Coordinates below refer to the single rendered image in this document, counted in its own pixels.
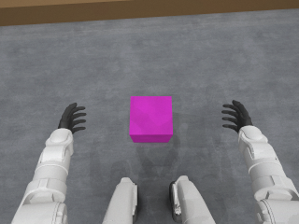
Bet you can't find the robot right thigh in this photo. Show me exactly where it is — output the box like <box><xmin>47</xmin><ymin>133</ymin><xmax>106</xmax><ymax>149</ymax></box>
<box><xmin>172</xmin><ymin>180</ymin><xmax>216</xmax><ymax>224</ymax></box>

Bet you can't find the right robot hand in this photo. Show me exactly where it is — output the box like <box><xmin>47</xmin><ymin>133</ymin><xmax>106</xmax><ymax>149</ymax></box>
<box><xmin>221</xmin><ymin>100</ymin><xmax>253</xmax><ymax>133</ymax></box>

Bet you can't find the left robot shin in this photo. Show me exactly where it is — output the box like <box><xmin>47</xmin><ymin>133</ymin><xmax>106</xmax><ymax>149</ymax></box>
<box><xmin>116</xmin><ymin>177</ymin><xmax>135</xmax><ymax>215</ymax></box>

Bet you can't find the robot left upper arm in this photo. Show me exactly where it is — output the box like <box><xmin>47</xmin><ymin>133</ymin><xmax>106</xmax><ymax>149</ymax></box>
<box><xmin>13</xmin><ymin>201</ymin><xmax>68</xmax><ymax>224</ymax></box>

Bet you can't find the left robot hand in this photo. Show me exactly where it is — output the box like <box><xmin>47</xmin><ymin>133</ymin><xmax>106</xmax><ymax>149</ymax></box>
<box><xmin>58</xmin><ymin>103</ymin><xmax>87</xmax><ymax>134</ymax></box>

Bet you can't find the carton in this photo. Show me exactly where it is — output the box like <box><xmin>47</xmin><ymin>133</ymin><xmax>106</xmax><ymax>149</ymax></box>
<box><xmin>129</xmin><ymin>96</ymin><xmax>173</xmax><ymax>143</ymax></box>

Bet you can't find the robot right upper arm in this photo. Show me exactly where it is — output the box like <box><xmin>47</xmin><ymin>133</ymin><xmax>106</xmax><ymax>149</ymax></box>
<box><xmin>254</xmin><ymin>199</ymin><xmax>299</xmax><ymax>224</ymax></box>

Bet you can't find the robot right forearm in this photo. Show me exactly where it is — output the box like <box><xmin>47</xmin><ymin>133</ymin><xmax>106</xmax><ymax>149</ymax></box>
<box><xmin>237</xmin><ymin>125</ymin><xmax>299</xmax><ymax>202</ymax></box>

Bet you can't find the robot left forearm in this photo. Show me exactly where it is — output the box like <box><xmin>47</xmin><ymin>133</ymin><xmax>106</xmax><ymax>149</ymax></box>
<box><xmin>10</xmin><ymin>128</ymin><xmax>74</xmax><ymax>224</ymax></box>

